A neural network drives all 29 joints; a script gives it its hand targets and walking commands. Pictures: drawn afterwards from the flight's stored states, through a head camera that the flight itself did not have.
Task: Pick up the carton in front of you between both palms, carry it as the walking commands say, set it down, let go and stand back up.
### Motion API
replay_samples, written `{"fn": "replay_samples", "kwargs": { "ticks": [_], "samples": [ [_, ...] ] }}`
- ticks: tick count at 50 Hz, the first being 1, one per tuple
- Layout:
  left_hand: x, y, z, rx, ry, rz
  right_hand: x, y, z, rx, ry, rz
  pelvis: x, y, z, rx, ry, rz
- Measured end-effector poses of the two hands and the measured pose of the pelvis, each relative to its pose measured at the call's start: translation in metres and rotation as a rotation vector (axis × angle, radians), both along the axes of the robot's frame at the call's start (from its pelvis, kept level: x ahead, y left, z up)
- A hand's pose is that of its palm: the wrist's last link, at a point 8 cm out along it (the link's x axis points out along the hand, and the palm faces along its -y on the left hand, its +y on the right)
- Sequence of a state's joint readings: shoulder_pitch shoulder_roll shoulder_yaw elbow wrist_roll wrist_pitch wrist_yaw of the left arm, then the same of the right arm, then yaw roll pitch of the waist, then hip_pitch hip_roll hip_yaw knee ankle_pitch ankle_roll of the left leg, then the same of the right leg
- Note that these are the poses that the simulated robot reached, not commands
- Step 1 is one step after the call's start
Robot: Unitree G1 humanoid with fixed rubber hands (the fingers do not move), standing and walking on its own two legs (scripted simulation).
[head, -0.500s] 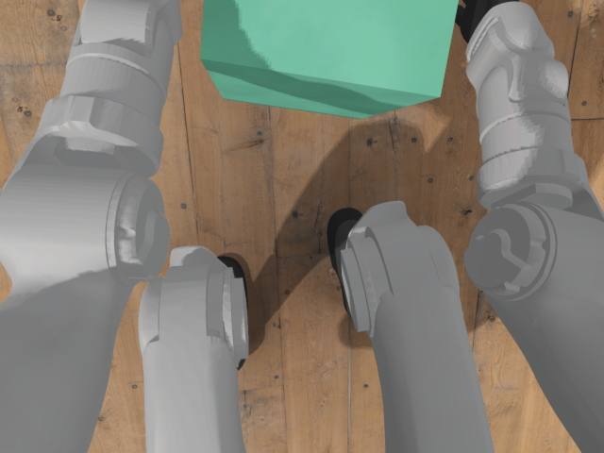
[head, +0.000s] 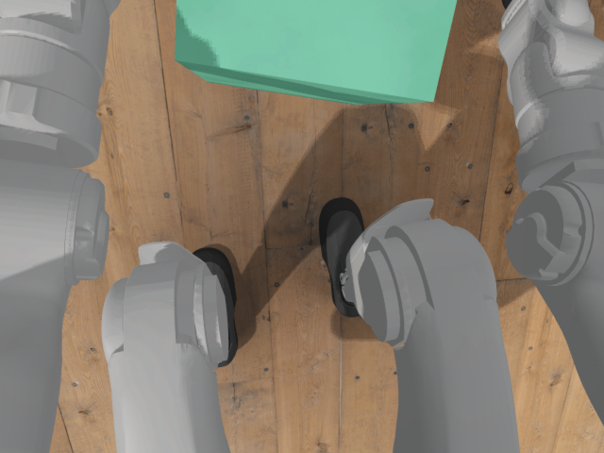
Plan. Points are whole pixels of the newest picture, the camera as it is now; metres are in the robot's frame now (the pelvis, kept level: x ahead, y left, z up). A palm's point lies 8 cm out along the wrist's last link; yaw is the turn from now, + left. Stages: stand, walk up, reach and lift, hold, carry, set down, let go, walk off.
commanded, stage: set down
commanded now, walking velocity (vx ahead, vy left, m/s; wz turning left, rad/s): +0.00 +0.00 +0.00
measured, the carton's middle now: out of the picture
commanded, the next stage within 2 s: let go in 0.98 s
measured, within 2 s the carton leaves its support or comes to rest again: neither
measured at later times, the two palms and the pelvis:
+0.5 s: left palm out of the picture +0.61 +0.09 +0.00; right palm out of the picture +0.51 -0.28 +0.00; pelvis +0.00 +0.00 +0.10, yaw -1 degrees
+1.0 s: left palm out of the picture +0.61 +0.10 +0.15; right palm out of the picture +0.50 -0.29 +0.15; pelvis +0.03 +0.00 +0.24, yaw +0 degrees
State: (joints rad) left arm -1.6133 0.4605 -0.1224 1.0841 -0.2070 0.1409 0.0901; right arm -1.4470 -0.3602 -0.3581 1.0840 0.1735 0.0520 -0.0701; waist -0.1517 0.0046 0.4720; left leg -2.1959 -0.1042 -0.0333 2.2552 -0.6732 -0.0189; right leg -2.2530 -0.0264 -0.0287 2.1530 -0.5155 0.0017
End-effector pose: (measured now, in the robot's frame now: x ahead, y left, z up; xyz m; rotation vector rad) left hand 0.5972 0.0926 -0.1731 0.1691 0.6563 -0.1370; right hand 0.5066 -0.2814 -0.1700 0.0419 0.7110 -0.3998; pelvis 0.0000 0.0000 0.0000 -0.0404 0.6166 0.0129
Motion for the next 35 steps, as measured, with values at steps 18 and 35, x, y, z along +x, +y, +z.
{"fn": "replay_samples", "kwargs": {
  "ticks": [18, 35],
  "samples": [
    [0.012, -0.012, 0.14, 0.009, -0.005, 0.028, 0.0, 0.001, 0.132, 0.011, -0.068, -0.015, 0.0, -0.001, 0.072, 0.034, 0.127, -0.044],
    [0.017, -0.002, 0.23, 0.007, -0.022, 0.016, 0.002, -0.006, 0.23, -0.002, -0.075, -0.003, 0.016, 0.001, 0.156, 0.031, 0.219, -0.037]
  ]
}}
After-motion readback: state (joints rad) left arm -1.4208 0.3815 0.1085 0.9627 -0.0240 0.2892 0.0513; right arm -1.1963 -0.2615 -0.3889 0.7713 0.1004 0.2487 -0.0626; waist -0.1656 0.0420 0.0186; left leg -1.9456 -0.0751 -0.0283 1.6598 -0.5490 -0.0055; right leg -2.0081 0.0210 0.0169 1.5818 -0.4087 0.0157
